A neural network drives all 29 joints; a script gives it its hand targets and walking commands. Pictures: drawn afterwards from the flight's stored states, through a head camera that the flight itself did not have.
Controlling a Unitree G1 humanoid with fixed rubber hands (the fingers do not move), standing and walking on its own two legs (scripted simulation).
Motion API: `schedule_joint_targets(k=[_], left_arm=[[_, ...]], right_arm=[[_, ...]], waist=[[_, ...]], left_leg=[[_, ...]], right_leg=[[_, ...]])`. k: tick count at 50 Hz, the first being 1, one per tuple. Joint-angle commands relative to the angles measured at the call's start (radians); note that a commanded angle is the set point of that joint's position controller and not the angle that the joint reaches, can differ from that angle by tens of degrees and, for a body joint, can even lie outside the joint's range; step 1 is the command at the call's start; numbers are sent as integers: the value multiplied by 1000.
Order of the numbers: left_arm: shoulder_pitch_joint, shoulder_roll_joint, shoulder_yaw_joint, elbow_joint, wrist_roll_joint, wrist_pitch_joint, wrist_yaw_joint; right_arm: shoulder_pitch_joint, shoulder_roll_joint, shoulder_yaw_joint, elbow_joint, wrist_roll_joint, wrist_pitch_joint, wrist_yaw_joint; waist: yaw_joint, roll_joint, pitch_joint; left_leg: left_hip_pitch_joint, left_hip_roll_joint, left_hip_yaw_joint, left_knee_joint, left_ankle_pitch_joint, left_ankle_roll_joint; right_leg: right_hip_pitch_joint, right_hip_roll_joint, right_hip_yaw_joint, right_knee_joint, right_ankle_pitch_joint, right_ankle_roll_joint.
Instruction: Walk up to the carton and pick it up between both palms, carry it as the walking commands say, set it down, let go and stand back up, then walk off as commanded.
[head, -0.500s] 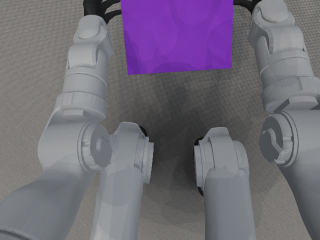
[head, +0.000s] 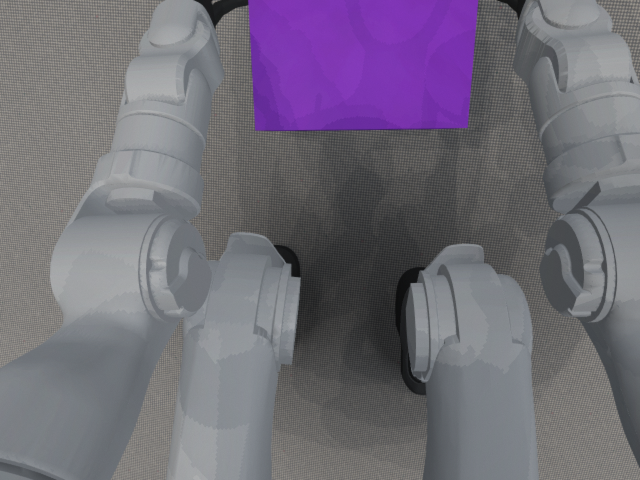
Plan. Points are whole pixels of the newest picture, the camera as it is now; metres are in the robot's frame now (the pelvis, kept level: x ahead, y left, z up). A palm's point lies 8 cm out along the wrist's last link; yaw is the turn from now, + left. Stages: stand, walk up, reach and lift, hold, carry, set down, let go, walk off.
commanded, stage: set down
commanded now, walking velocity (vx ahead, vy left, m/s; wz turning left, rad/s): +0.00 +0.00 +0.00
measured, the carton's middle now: out of the picture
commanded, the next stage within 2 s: none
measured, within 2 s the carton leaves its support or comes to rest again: neither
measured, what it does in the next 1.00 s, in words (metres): stands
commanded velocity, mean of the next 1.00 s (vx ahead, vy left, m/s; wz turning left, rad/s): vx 0.00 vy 0.00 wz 0.00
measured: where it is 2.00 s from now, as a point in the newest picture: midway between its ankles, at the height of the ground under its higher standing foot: (344, 337)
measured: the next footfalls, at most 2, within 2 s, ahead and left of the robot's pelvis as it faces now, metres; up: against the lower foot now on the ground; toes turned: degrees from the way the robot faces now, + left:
none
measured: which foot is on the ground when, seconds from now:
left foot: down 0.00-1.00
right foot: down 0.00-1.00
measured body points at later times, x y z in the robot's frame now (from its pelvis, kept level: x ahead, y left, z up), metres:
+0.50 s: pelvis +0.00 +0.00 -0.01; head +0.38 -0.02 +0.23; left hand +0.55 +0.17 -0.19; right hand +0.56 -0.15 -0.21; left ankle +0.11 +0.13 -0.33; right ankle +0.09 -0.11 -0.33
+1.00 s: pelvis +0.00 +0.01 -0.01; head +0.38 -0.02 +0.22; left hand +0.55 +0.17 -0.20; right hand +0.56 -0.15 -0.21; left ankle +0.11 +0.13 -0.33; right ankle +0.09 -0.11 -0.33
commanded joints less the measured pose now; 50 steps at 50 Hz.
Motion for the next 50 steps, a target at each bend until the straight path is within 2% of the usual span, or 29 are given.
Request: schedule_joint_targets(k=[1,8,17,50], left_arm=[[-480,-853,-271,-85,-66,-20,-242],[-482,-851,-265,-66,-81,-24,-247],[-456,-852,-262,-40,-98,-36,-245],[-407,-789,-209,42,-75,-34,-261]], right_arm=[[-528,829,205,-197,67,-56,245],[-538,799,205,-199,66,-63,245],[-545,782,233,-221,87,-76,245],[-439,710,153,-125,5,-48,272]], waist=[[-1,-95,-948],[-17,-91,-918],[-12,-97,-908],[-21,-65,-707]], left_leg=[[420,-45,101,-91,378,77],[414,-45,93,-80,376,77],[417,-45,85,-62,410,80],[376,-40,81,-55,324,79]], right_leg=[[392,17,-33,-213,413,-17],[405,13,-30,-203,414,-22],[427,11,-24,-181,454,-21],[355,5,-21,-168,354,-36]])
